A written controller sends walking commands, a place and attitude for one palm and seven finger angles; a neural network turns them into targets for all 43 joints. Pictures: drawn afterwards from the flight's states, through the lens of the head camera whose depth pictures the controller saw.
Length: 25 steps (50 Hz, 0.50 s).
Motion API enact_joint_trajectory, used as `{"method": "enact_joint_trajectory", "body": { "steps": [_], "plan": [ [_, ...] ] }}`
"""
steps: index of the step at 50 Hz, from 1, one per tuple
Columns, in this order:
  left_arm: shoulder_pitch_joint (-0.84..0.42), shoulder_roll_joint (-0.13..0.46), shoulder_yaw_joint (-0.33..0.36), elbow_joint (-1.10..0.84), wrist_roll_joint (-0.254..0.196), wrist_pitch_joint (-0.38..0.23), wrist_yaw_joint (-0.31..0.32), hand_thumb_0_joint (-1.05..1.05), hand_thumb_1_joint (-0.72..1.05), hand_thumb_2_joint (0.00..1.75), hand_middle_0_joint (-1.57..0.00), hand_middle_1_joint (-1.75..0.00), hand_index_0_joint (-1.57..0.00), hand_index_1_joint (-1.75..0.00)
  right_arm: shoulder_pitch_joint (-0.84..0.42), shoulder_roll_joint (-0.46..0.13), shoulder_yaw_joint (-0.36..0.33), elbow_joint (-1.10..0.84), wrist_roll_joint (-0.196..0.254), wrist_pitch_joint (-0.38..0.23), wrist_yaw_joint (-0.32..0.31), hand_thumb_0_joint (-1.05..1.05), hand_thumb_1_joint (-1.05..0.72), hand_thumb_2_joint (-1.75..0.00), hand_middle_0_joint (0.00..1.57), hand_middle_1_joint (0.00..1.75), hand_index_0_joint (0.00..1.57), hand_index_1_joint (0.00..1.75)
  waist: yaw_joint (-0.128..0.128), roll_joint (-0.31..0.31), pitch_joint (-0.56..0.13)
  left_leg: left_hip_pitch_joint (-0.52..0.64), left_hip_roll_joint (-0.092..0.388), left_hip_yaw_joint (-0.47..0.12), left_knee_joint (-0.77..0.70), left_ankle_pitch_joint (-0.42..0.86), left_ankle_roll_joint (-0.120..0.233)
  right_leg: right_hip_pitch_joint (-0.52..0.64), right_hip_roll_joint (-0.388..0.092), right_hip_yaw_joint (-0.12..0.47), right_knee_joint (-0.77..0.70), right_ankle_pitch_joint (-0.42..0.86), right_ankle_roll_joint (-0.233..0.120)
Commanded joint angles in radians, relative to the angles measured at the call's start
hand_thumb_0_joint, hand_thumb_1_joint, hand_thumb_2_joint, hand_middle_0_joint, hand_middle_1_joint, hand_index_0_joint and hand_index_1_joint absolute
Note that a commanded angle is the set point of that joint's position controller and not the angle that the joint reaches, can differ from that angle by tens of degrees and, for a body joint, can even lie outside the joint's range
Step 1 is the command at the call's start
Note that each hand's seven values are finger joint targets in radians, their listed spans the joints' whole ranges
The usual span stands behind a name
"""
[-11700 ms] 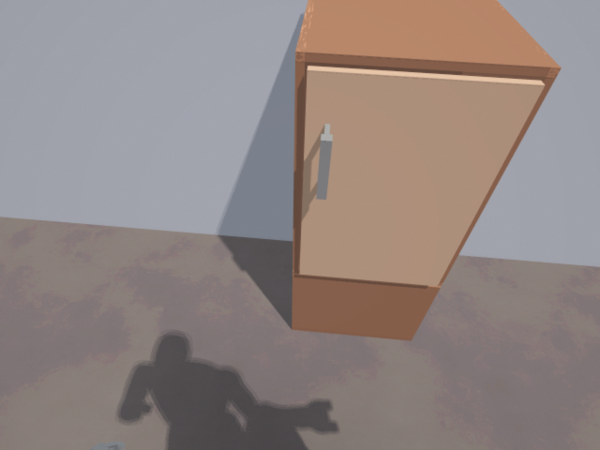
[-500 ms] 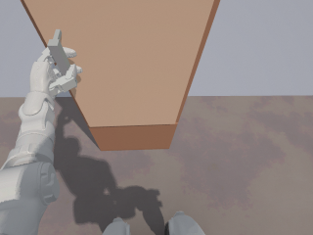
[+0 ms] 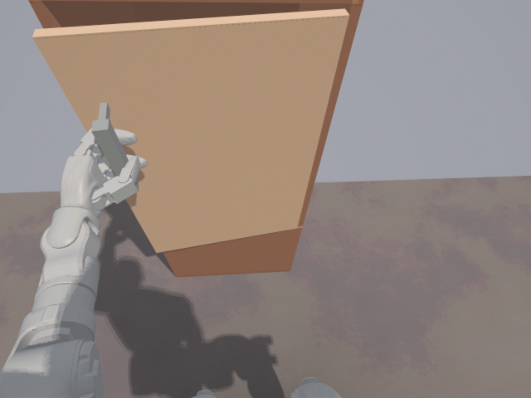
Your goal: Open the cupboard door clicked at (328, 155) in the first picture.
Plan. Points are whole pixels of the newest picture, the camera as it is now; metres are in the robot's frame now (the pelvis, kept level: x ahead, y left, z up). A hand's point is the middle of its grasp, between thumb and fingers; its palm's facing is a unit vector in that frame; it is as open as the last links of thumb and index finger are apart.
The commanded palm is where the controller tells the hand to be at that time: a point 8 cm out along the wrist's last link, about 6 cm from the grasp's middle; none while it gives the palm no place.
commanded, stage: pull the door open along its arc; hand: left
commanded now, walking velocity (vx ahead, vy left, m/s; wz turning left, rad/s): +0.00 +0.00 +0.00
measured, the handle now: (118, 150) +0.48 +0.22 +0.08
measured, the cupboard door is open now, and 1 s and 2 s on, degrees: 8 44 47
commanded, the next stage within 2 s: open thumb and fingers to let go in 0.66 s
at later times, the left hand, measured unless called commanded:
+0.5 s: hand (189, 260) +0.29 +0.09 +0.08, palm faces +0.42 -0.91 +0.05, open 6.1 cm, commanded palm +0.23 +0.12 +0.08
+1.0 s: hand (215, 284) +0.26 +0.06 +0.08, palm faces +0.43 -0.90 -0.02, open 7.1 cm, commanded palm +0.21 +0.10 +0.08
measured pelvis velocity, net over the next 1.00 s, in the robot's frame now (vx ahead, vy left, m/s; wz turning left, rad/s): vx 0.01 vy -0.05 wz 0.09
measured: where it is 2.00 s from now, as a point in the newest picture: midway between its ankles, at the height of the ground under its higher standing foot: outside the picture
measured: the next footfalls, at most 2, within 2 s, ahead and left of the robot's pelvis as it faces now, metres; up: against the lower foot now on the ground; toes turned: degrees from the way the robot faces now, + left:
none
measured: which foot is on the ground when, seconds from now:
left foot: down 0.00-1.00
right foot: down 0.00-1.00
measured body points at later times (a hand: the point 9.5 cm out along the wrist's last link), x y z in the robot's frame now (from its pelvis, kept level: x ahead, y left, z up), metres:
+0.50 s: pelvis +0.00 -0.02 +0.01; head +0.03 -0.03 +0.45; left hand +0.26 +0.14 +0.08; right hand +0.21 -0.21 -0.08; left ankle -0.01 +0.11 -0.69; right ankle +0.02 -0.13 -0.69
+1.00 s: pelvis +0.01 -0.05 +0.01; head +0.02 -0.07 +0.46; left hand +0.23 +0.10 +0.09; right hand +0.20 -0.25 -0.09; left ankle -0.01 +0.11 -0.69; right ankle +0.02 -0.13 -0.69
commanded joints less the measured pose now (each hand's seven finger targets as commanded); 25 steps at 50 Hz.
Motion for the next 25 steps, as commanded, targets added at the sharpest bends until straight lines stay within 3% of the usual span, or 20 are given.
{"method": "enact_joint_trajectory", "body": {
  "steps": [1, 5, 6, 7, 9, 10, 11, 14, 15, 19, 20, 22, 25],
  "plan": [
    [-0.096, 0.195, 0.033, -0.351, -0.047, -0.07, 0.003, 0.0, 0.9, 0.9, -0.4, -1.35, -0.4, -1.35, -0.005, -0.141, -0.064, -0.143, 0.01, -0.045, -0.009, 0.0, -0.9, -0.9, 0.2, 0.3, 0.2, 0.3, 0.083, 0.033, -0.352, 0.174, -0.041, -0.022, -0.137, 0.421, 0.012, 0.333, 0.028, -0.026, -0.064, 0.41, -0.033],
    [0.067, 0.11, -0.016, -0.497, -0.066, -0.061, 0.025, 0.0, 0.9, 0.9, -0.4, -1.35, -0.4, -1.35, -0.052, -0.127, -0.064, -0.17, 0.015, -0.064, -0.006, 0.0, -0.9, -0.9, 0.2, 0.3, 0.2, 0.3, 0.097, 0.028, -0.317, 0.203, -0.042, -0.016, -0.153, 0.438, 0.008, 0.348, 0.025, -0.031, -0.072, 0.415, -0.032],
    [0.105, 0.084, 0.025, -0.557, -0.09, -0.057, 0.086, 0.0, 0.9, 0.9, -0.4, -1.35, -0.4, -1.35, -0.073, -0.107, -0.063, -0.175, 0.013, -0.071, -0.003, 0.0, -0.9, -0.9, 0.2, 0.3, 0.2, 0.3, 0.138, 0.029, -0.318, 0.196, -0.043, -0.019, -0.164, 0.449, -0.002, 0.357, 0.023, -0.041, -0.071, 0.408, -0.029],
    [0.144, 0.026, -0.027, -0.575, -0.078, -0.046, 0.124, 0.0, 0.9, 0.9, -0.4, -1.35, -0.4, -1.35, -0.088, -0.104, -0.061, -0.176, 0.014, -0.078, 0.001, 0.0, -0.9, -0.9, 0.2, 0.3, 0.2, 0.3, 0.121, 0.037, -0.279, 0.207, -0.042, -0.017, -0.168, 0.431, -0.007, 0.332, 0.024, -0.048, -0.076, 0.384, -0.027],
    [0.185, -0.045, -0.048, -0.646, -0.07, -0.03, 0.224, 0.0, 0.9, 0.9, -0.4, -1.35, -0.4, -1.35, -0.118, -0.091, -0.061, -0.18, 0.006, -0.09, 0.009, 0.0, -0.9, -0.9, 0.2, 0.3, 0.2, 0.3, 0.135, -0.003, -0.246, 0.196, -0.045, -0.021, -0.18, 0.384, -0.013, 0.326, 0.022, -0.061, -0.086, 0.341, -0.025],
    [0.225, -0.076, -0.059, -0.682, -0.06, -0.025, 0.29, 0.0, 0.9, 0.9, -0.4, -1.35, -0.4, -1.35, -0.134, -0.084, -0.061, -0.183, 0.001, -0.097, 0.011, 0.0, -0.9, -0.9, 0.2, 0.3, 0.2, 0.3, 0.14, -0.054, -0.233, 0.19, -0.044, -0.025, -0.182, 0.366, -0.01, 0.334, 0.022, -0.066, -0.094, 0.319, -0.022],
    [0.272, -0.136, -0.109, -0.711, -0.038, -0.018, 0.337, 0.0, 0.9, 0.9, -0.4, -1.35, -0.4, -1.35, -0.147, -0.078, -0.061, -0.183, -0.002, -0.102, 0.016, 0.0, -0.9, -0.9, 0.2, 0.3, 0.2, 0.3, 0.135, -0.042, -0.231, 0.202, -0.046, -0.021, -0.184, 0.362, -0.011, 0.337, 0.017, -0.066, -0.095, 0.32, -0.022],
    [0.346, -0.229, -0.2, -0.839, 0.03, -0.007, 0.464, 0.0, 0.9, 0.9, -0.4, -1.35, -0.4, -1.35, -0.17, -0.061, -0.058, -0.183, -0.021, -0.111, 0.028, 0.0, -0.9, -0.9, 0.2, 0.3, 0.2, 0.3, 0.139, -0.02, -0.242, 0.223, -0.048, -0.02, -0.177, 0.366, -0.013, 0.345, 0.007, -0.067, -0.091, 0.319, -0.026],
    [0.367, -0.251, -0.232, -0.857, 0.057, -0.002, 0.507, 0.0, 0.9, 0.9, -0.4, -1.35, -0.4, -1.35, -0.175, -0.06, -0.058, -0.181, -0.028, -0.111, 0.028, 0.0, -0.9, -0.9, 0.2, 0.3, 0.2, 0.3, 0.127, -0.054, -0.222, 0.222, -0.047, -0.026, -0.174, 0.354, -0.009, 0.341, 0.005, -0.067, -0.099, 0.306, -0.023],
    [0.406, -0.382, -0.384, -0.96, 0.175, 0.034, 0.675, 0.0, 0.9, 0.9, -0.4, -1.35, -0.4, -1.35, -0.217, -0.037, -0.051, -0.186, -0.057, -0.105, 0.034, 0.0, -0.9, -0.9, 0.2, 0.3, 0.2, 0.3, 0.121, -0.017, -0.199, 0.226, -0.05, -0.033, -0.169, 0.298, -0.01, 0.311, -0.007, -0.064, -0.095, 0.244, -0.028],
    [0.435, -0.404, -0.418, -0.974, 0.21, 0.049, 0.715, 0.0, 0.9, 0.9, -0.4, -1.35, -0.4, -1.35, -0.217, -0.036, -0.052, -0.189, -0.063, -0.102, 0.033, 0.0, -0.9, -0.9, 0.2, 0.3, 0.2, 0.3, 0.115, -0.042, -0.195, 0.225, -0.048, -0.039, -0.167, 0.285, -0.007, 0.31, -0.008, -0.064, -0.099, 0.226, -0.027],
    [0.474, -0.45, -0.477, -1.004, 0.25, 0.083, 0.776, 0.0, 0.9, 0.9, -0.4, -1.35, -0.4, -1.35, -0.235, -0.03, -0.05, -0.194, -0.072, -0.094, 0.032, 0.0, -0.9, -0.9, 0.2, 0.3, 0.2, 0.3, 0.112, -0.047, -0.193, 0.223, -0.051, -0.039, -0.161, 0.265, -0.007, 0.312, -0.012, -0.062, -0.105, 0.214, -0.03],
    [0.534, -0.508, -0.589, -1.045, 0.319, 0.126, 0.808, 0.0, 0.9, 0.9, -0.4, -1.35, -0.4, -1.35, -0.243, -0.021, -0.05, -0.202, -0.082, -0.079, 0.023, 0.0, -0.9, -0.9, 0.2, 0.3, 0.2, 0.3, 0.093, -0.078, -0.188, 0.236, -0.049, -0.043, -0.149, 0.265, -0.001, 0.317, -0.014, -0.053, -0.118, 0.231, -0.032]
  ]
}}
